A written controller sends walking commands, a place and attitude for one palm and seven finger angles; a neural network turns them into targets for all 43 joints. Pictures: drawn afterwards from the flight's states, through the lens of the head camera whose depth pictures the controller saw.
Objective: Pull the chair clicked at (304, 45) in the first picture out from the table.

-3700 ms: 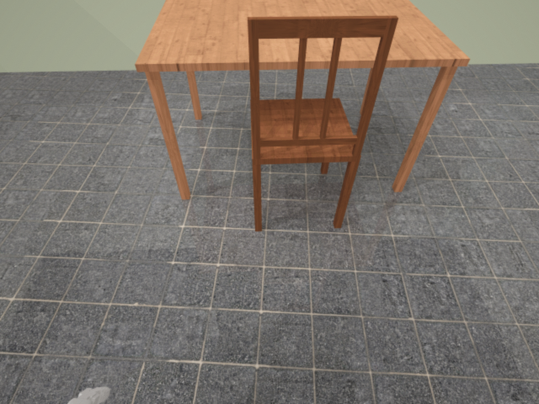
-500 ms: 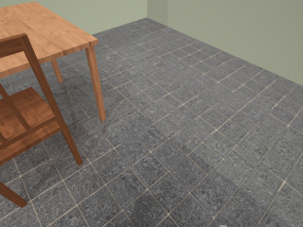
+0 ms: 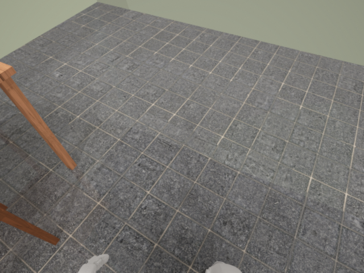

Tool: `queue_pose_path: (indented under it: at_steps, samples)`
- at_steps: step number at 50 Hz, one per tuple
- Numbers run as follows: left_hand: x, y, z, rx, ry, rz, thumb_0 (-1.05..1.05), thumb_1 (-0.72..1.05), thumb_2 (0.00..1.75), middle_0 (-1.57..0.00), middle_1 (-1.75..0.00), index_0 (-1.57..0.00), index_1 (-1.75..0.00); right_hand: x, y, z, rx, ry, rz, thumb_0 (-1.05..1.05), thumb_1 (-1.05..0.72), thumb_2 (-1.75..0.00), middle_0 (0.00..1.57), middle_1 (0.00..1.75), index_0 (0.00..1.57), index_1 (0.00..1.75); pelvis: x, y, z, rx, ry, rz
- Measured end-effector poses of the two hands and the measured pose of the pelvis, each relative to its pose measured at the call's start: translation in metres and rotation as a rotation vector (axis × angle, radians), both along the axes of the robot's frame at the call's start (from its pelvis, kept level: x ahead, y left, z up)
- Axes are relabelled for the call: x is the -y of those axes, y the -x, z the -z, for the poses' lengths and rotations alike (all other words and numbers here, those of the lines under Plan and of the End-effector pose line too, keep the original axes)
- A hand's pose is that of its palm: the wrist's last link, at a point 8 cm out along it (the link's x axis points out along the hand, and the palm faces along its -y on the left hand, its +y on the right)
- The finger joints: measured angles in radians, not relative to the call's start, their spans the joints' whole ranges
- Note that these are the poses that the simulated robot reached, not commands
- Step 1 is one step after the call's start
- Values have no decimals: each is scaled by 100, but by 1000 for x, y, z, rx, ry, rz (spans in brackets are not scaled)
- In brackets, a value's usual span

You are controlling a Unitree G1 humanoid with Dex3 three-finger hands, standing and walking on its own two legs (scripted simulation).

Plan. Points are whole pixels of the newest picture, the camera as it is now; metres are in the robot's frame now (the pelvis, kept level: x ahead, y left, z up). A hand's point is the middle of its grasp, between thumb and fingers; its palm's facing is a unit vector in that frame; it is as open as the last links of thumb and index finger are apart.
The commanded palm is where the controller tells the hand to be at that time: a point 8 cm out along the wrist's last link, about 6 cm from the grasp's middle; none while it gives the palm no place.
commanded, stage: turn to face it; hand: left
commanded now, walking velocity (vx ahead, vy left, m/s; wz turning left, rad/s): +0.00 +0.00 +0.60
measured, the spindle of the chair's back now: out of the picture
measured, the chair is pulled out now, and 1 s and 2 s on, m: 0.00 0.00 0.00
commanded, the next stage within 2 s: take the last steps up to it in 1.74 s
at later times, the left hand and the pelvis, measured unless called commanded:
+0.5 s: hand out of the picture +0.04 +0.25 -0.16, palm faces +0.32 -0.92 -0.22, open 7.4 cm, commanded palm none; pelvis +0.02 +0.03 +0.02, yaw +16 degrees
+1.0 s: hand out of the picture -0.04 +0.15 -0.13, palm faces +0.59 -0.77 -0.25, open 7.4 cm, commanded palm none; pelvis +0.02 -0.04 +0.02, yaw +37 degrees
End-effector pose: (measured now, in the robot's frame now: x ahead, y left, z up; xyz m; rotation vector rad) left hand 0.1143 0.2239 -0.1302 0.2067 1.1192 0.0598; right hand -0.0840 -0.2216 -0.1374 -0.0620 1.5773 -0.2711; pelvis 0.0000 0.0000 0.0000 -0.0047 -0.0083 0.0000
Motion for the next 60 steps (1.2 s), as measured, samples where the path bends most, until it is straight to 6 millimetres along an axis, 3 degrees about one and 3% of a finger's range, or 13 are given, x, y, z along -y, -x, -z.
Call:
queue_pose_path:
  at_steps: [5, 11, 18, 23, 28, 33, 39, 47, 53, 60]
  samples:
    - [12, -18, -14, 47, 12, -46, 0, 90, 90, -20, -30, -20, -30, -5, -42, -1, 34, -39, -44, 1, -91, -90, 19, 30, 20, 30, 3, -12, -9, 5, -5, -56]
    - [1, -7, -14, 54, 39, -142, 0, 90, 90, -20, -30, -20, -30, -13, -114, -8, 177, -43, -157, 1, -91, -90, 19, 30, 20, 30, -5, -18, -13, 0, 3, -134]
    - [-45, 41, 16, -12, 45, -296, 0, 90, 90, -20, -30, -20, -30, -13, -178, -14, 294, 55, -313, 1, -93, -90, 20, 30, 20, 30, -27, -19, 4, -4, 26, -214]
    - [-67, 80, 4, -90, 3, -377, 0, 90, 90, -20, -30, -19, -30, -14, -201, -31, 316, 75, -384, 1, -92, -90, 20, 30, 20, 30, -29, -21, -10, -18, 17, -261]
    - [-72, 109, -14, -120, -39, -451, 0, 91, 90, -20, -30, -19, -30, -14, -226, -36, 327, 53, -453, 1, -91, -90, 20, 30, 20, 30, -23, -24, -20, -21, 19, -314]
    - [-59, 121, -24, -107, -73, -507, 0, 91, 90, -20, -30, -19, -30, -7, -252, -29, 340, 15, -515, 1, -91, -90, 20, 30, 20, 30, -6, -25, -19, -20, 14, -380]
    - [-22, 132, -32, -40, -113, -571, 0, 90, 90, -20, -30, -19, -30, 7, -288, -9, 360, -41, -592, 1, -91, -90, 20, 30, 20, 30, 24, -26, -10, -14, -6, -474]
    - [27, 169, -38, -69, -67, -680, 0, 90, 90, -20, -30, -20, -30, -2, -324, -24, 374, -78, -723, 1, -91, -90, 19, 30, 20, 30, 40, -27, -22, -4, -42, -595]
    - [47, 208, -26, -115, -12, -779, 0, 90, 90, -21, -30, -20, -30, -33, -341, -29, 357, -76, -849, 1, -91, -90, 19, 30, 20, 30, 37, -20, -21, -16, -38, -681]
    - [46, 280, 5, -203, 44, -925, 0, 90, 90, -21, -30, -20, -30, -102, -354, -33, 449, -80, -1013, 1, -91, -90, 19, 30, 20, 30, 16, 0, -5, -23, -6, -776]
